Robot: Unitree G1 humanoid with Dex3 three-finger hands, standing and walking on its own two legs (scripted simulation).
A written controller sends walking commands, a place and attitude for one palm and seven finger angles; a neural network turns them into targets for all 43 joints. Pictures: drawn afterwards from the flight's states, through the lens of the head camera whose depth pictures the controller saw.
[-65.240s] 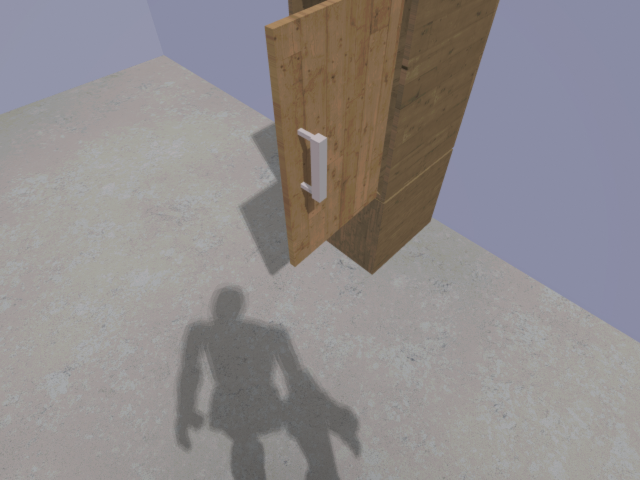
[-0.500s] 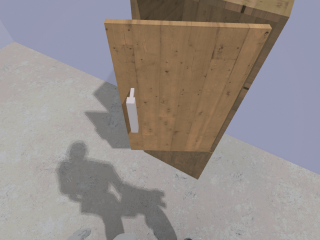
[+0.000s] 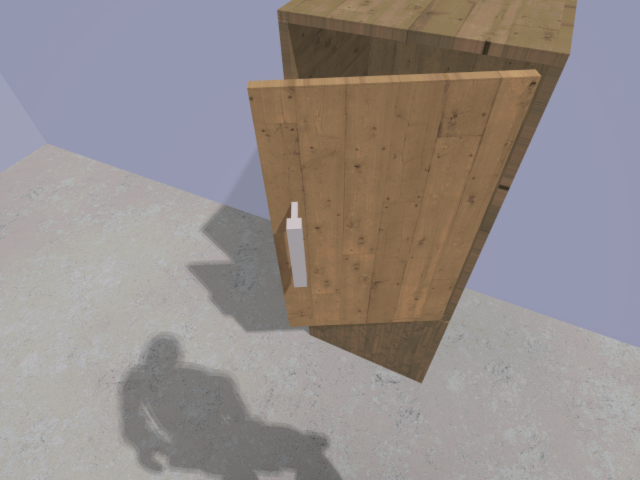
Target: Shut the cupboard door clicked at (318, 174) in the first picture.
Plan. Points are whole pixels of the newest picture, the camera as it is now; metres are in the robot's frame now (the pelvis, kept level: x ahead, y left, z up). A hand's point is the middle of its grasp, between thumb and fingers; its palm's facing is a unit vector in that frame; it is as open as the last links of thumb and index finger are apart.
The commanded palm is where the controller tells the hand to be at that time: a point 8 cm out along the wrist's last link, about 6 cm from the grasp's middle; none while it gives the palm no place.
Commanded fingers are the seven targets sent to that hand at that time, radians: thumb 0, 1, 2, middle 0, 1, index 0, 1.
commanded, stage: come to a stop and stand still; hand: left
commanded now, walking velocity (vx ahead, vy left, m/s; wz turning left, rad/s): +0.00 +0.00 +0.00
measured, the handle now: (297, 245) +0.48 +0.07 -0.02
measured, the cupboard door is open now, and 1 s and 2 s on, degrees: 28 28 28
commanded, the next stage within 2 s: look again from close up in 0.18 s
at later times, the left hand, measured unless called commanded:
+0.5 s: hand out of the picture +0.04 +0.17 -0.17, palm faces +0.00 -0.97 -0.23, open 7.3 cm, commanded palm none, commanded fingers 0.00 0.90 0.90 -0.20 -0.30 -0.20 -0.30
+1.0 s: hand out of the picture +0.03 +0.14 -0.17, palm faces +0.03 -0.98 -0.20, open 7.3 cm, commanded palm none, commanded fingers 0.00 0.90 0.90 -0.20 -0.30 -0.20 -0.30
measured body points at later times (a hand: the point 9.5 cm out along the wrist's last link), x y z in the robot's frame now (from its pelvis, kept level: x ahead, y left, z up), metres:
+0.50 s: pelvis +0.02 -0.01 +0.00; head +0.04 -0.02 +0.45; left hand +0.05 +0.22 -0.15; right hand +0.02 -0.22 -0.16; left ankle -0.01 +0.06 -0.74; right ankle +0.02 -0.14 -0.74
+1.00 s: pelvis +0.03 -0.03 +0.01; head +0.05 -0.04 +0.45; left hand +0.03 +0.19 -0.15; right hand +0.04 -0.25 -0.16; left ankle -0.01 +0.06 -0.74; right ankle +0.02 -0.14 -0.74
